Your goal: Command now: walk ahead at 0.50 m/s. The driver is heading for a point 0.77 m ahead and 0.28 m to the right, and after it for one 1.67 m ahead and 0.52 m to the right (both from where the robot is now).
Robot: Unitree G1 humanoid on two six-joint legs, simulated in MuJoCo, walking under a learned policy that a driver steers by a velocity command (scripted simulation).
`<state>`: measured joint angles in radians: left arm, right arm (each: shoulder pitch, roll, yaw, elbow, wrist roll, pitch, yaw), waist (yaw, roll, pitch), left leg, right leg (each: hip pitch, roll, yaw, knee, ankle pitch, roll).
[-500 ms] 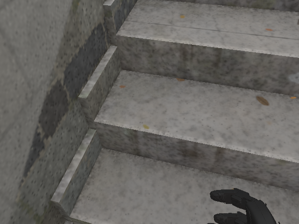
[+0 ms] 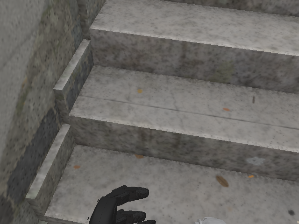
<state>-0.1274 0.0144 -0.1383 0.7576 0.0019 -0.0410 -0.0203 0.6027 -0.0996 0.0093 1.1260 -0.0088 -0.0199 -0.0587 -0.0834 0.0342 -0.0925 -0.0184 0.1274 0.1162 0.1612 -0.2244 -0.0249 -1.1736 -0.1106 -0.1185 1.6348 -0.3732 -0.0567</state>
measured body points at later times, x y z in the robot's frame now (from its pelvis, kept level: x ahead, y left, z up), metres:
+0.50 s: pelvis +0.25 -0.06 +0.15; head +0.28 -0.09 +0.60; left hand +0.10 +0.12 +0.02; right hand +0.49 -0.16 +0.05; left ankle +0.39 +0.08 -0.31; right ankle +0.13 -0.14 -0.58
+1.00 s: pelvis +0.49 -0.09 +0.32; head +0.48 -0.06 +0.77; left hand +0.66 +0.08 +0.18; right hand +0.40 -0.32 +0.18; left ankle +0.47 +0.04 -0.41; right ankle +0.54 -0.28 -0.09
